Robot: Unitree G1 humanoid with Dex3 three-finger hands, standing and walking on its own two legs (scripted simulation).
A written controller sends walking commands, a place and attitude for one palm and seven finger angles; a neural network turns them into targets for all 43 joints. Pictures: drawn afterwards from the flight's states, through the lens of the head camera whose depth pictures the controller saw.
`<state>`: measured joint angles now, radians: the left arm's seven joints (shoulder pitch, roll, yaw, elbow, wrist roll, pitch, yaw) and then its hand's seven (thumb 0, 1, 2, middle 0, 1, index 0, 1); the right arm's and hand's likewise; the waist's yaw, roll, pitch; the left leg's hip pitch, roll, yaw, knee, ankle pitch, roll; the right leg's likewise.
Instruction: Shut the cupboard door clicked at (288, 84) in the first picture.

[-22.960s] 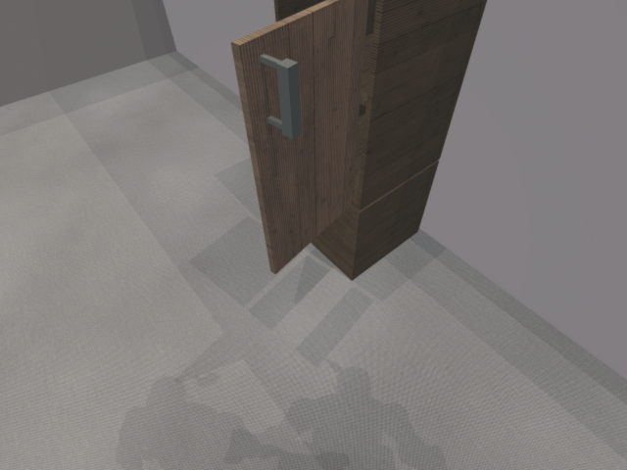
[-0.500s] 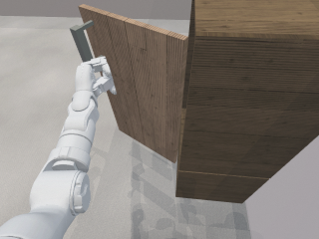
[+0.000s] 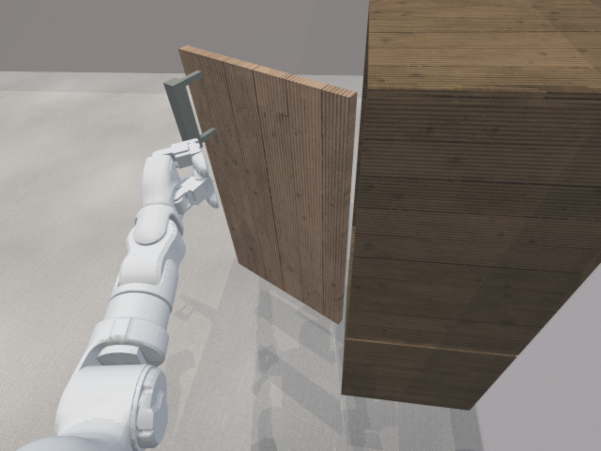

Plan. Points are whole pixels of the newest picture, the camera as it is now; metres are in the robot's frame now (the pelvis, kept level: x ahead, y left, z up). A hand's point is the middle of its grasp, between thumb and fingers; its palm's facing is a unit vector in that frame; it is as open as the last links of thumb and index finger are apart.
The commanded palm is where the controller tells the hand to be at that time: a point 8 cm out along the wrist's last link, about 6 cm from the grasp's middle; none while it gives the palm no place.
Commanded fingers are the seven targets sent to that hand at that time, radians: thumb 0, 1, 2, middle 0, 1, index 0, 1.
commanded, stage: draw the hand back to the body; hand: left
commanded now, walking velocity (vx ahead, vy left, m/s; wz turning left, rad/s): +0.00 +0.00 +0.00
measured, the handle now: (194, 111) +0.63 +0.19 +0.16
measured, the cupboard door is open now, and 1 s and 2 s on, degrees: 61 61 61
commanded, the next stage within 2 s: step back with the hand held close in 1.36 s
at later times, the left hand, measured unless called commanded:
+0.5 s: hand (113, 286) +0.27 +0.21 +0.15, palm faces +0.24 -0.95 -0.19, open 3.1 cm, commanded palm +0.24 +0.24 +0.18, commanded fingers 0.00 0.90 0.90 -0.83 -0.99 -0.83 -0.99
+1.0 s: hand out of the picture +0.19 +0.29 +0.16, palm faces +0.44 -0.79 -0.42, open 6.2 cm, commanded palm +0.14 +0.32 +0.18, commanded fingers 0.00 0.90 0.90 -0.20 -0.30 -0.20 -0.30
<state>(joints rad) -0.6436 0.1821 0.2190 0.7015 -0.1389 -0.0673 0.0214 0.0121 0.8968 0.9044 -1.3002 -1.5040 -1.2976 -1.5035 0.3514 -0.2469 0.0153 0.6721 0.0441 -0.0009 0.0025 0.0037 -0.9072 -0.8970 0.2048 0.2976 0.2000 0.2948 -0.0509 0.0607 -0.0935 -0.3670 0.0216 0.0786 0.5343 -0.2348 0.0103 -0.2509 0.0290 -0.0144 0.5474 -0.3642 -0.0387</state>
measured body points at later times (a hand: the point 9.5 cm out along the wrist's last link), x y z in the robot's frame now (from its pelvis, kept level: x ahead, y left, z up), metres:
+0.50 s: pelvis -0.02 +0.01 +0.01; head -0.04 -0.02 +0.46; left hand +0.25 +0.26 +0.16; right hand +0.19 -0.21 -0.06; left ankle +0.02 +0.12 -0.73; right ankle -0.05 -0.09 -0.73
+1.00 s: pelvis +0.01 +0.02 +0.01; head -0.02 -0.01 +0.46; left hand +0.16 +0.32 +0.19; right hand +0.18 -0.21 -0.09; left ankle +0.02 +0.12 -0.73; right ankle -0.05 -0.09 -0.73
